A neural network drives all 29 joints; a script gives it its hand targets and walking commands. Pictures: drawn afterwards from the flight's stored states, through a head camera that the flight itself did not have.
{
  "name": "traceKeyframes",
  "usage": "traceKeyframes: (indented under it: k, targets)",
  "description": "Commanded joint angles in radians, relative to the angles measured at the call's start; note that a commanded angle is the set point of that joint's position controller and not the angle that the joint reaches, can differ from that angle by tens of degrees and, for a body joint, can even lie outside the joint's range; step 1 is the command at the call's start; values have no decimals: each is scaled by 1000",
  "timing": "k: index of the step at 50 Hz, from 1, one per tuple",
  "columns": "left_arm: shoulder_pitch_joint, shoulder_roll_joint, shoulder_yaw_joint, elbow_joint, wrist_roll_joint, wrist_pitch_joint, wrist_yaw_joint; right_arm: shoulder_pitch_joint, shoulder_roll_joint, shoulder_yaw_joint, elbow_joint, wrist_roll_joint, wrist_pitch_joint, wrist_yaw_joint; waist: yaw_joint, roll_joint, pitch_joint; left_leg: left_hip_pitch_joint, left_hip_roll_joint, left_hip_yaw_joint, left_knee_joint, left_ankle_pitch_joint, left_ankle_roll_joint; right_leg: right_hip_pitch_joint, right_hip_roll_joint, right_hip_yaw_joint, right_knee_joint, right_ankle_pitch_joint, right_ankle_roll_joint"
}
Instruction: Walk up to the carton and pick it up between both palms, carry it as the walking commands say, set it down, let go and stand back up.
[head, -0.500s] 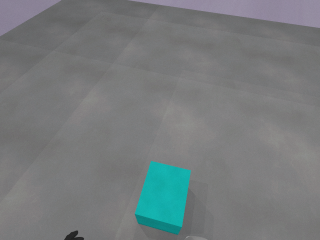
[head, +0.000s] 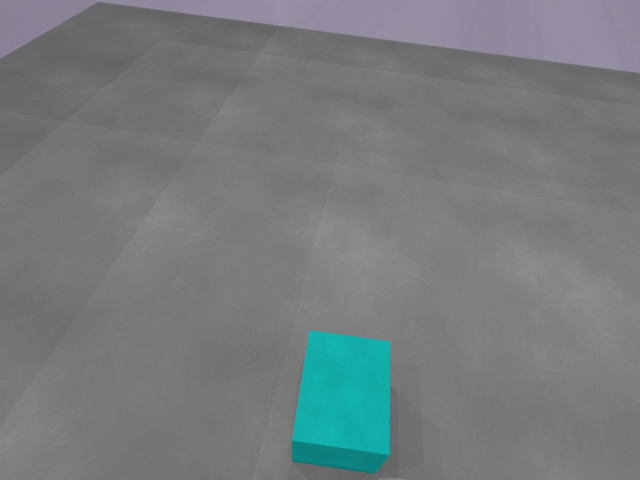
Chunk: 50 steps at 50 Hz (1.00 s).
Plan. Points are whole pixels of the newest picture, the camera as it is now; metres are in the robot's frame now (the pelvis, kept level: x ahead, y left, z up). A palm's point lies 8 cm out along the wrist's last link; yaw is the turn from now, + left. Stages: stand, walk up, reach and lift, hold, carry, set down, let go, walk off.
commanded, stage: walk up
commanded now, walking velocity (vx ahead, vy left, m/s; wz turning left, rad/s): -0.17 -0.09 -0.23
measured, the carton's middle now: (341, 400) +0.43 -0.07 -0.64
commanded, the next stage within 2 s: stand in 1.62 s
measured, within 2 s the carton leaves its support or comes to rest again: neither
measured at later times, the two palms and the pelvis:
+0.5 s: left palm out of the picture +0.04 +0.20 -0.10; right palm out of the picture -0.02 -0.29 -0.13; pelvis -0.04 -0.04 +0.02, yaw -4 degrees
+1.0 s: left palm out of the picture -0.02 +0.23 -0.13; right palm out of the picture -0.04 -0.26 -0.11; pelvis -0.05 -0.02 +0.02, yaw -2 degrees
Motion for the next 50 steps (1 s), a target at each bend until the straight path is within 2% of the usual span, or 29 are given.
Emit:
traceKeyframes:
  k: [1,2,3,5,9,11,14,15,16,17,18,20,21,24,26,28,30,31,32,36,37,38,39,40,42,43,46,47,50]
  targets:
    - [17,88,21,-71,-13,10,-15,-98,-250,-42,-72,5,-20,-20,43,377,42,-84,302,-217,-391,415,202,-94,5,52,409,51,21]
    - [53,66,12,-52,-8,3,-16,-81,-201,-25,-73,10,-22,-19,27,361,-17,-30,227,-141,-362,353,162,-93,6,16,381,65,21]
    - [25,64,29,-41,-8,10,-17,-38,-199,-27,-53,10,-27,-23,20,385,38,-39,265,-177,-340,531,183,-106,31,-2,420,65,27]
    - [23,64,9,-52,-7,10,-18,-18,-207,-28,-67,4,-27,-20,4,312,-84,107,225,-104,-270,556,189,-94,18,-13,296,55,33]
    - [-41,54,0,-93,-12,13,-29,80,-248,-47,-39,-2,-19,-17,-19,329,-93,208,295,-167,-226,726,213,-93,3,-32,56,-3,35]
    - [-47,62,-13,-102,-24,12,-35,20,-279,-66,-57,-3,-15,-9,-6,404,-112,191,275,-136,-238,564,183,-32,-27,-3,-70,12,29]
    - [54,23,-39,-51,-36,-26,-11,-66,-252,-66,-59,-7,5,15,48,360,-149,61,195,-81,-181,366,152,254,27,-113,-470,165,-11]
    - [48,35,-37,-32,-31,-38,-8,-8,-196,-54,-46,-5,14,24,46,235,-150,7,111,-61,-149,176,128,345,17,-105,-573,232,-4]
    - [87,106,-15,-35,-18,-56,-7,38,-139,-28,-45,-5,17,29,69,-24,-104,-82,5,21,0,-20,80,381,-117,26,-648,258,-12]
    - [46,172,-11,-54,-2,-70,0,29,-82,-1,-71,7,25,35,51,-222,-70,-177,-50,-3,102,-186,39,311,-343,308,-715,472,-57]
    - [31,176,-13,-17,4,-67,5,-57,-117,-6,-92,9,28,22,56,-284,-44,-94,-22,-103,167,-214,25,159,-348,345,-767,318,-157]
    - [-85,111,-47,-55,0,-72,15,-20,-146,-10,-51,16,35,40,4,-141,57,-30,-31,-126,152,-91,59,112,-216,162,-706,286,-124]
    - [-104,88,-40,-72,-17,-77,22,37,-133,-3,-32,19,23,44,7,-187,27,-75,-52,-90,134,-46,46,182,-189,90,-693,410,-124]
    - [-78,75,-50,-58,-24,-80,12,33,-142,-7,-17,9,18,37,19,-103,-40,10,-48,-72,86,-64,43,210,-187,86,-697,369,-151]
    - [-42,76,-47,-30,-23,-77,17,47,-109,11,-26,12,4,27,17,-156,-14,52,-39,-74,-95,-31,35,226,-198,107,-664,401,-153]
    - [-8,48,-42,-9,-28,-72,17,95,-90,27,14,11,-15,15,2,-22,-4,130,-39,-58,-304,152,46,236,-149,58,-597,377,-113]
    - [5,3,-63,-4,-26,-71,14,56,-157,22,26,21,-37,11,23,141,-4,158,34,-165,-360,349,67,227,-66,13,-558,356,-65]
    - [36,-7,-61,16,-31,-67,14,33,-142,24,18,16,-34,15,28,254,21,75,44,-191,-389,241,78,246,-41,-16,-561,257,-50]
    - [39,12,-62,10,-33,-67,9,15,-165,14,13,6,-37,20,37,270,55,35,59,-191,-404,210,78,267,-41,-26,-549,256,-49]
    - [39,36,-53,60,-22,-84,15,34,-130,33,61,19,-48,4,36,71,32,84,12,-138,-352,235,66,288,-75,-5,-599,348,-49]
    - [21,71,-53,50,-16,-92,14,51,-155,9,76,21,-40,4,24,173,21,77,-21,-86,-302,276,52,292,-130,43,-594,409,-56]
    - [29,66,-49,74,-26,-85,23,64,-107,40,91,16,-43,3,24,26,10,99,-15,-97,-297,300,58,298,-119,24,-609,391,-59]
    - [91,119,-33,84,-11,-84,31,34,-158,-1,67,15,-29,8,49,106,-19,-9,-50,-43,-166,239,31,354,-233,154,-613,374,-111]
    - [103,124,-33,85,-10,-78,35,37,-121,11,75,17,-22,9,48,88,13,-66,-66,-28,-135,157,22,330,-291,219,-649,300,-136]
    - [57,159,-11,77,-10,-70,38,23,-120,12,58,4,-8,20,41,-101,1,-97,-58,-34,-18,-1,22,265,-349,261,-689,216,-165]
    - [-12,107,-25,73,-8,-71,25,48,-96,18,69,4,-9,24,17,-162,28,-12,-41,-50,-70,-25,30,184,-295,195,-705,178,-144]
    - [8,-5,-60,102,-35,-74,20,90,-107,19,98,12,-50,12,-12,-17,-37,194,19,-100,-338,225,63,148,-68,-29,-588,282,-55]
    - [49,-14,-61,97,-32,-71,13,48,-128,29,105,13,-51,14,18,150,-31,129,57,-168,-377,200,84,206,-39,-49,-552,258,-42]
    - [103,-24,-65,107,-25,-68,19,31,-115,36,117,16,-43,11,39,211,29,87,56,-152,-401,274,86,278,-37,-62,-549,259,-32]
